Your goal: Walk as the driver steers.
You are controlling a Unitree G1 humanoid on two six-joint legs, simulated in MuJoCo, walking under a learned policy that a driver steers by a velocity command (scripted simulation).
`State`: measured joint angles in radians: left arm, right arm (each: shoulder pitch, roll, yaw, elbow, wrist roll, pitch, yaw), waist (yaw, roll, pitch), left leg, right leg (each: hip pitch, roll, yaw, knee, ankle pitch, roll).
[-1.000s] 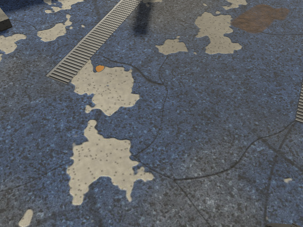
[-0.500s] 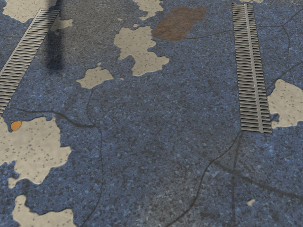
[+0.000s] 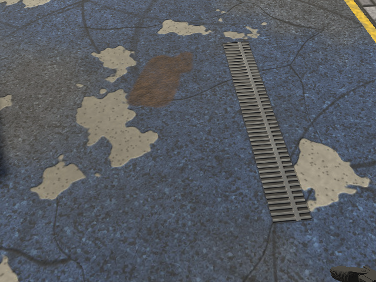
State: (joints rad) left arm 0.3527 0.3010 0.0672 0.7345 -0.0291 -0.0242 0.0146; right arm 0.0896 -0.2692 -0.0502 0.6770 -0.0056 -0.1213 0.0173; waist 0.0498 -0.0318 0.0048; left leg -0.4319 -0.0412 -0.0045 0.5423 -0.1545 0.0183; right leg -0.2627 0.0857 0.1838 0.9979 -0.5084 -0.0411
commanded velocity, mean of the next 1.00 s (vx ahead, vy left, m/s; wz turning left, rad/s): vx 0.50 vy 0.00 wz -0.01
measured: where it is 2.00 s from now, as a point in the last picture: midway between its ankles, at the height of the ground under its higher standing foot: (210, 178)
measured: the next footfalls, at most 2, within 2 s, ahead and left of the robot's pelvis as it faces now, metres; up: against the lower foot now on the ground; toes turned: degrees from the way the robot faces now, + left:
right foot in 0.44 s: +0.36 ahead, -0.18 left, +0.00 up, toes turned -12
left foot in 0.98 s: +0.68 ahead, +0.03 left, +0.00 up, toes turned +5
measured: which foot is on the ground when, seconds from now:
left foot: down 0.00-0.46, up 0.48-0.96, down 0.98-1.00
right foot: up 0.00-0.42, down 0.44-1.00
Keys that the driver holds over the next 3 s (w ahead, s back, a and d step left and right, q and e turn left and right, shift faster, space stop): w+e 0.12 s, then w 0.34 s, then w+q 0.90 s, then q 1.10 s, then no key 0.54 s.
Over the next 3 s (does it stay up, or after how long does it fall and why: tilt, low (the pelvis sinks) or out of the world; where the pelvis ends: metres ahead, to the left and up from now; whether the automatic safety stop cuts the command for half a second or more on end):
stays up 0.89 0.00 0.01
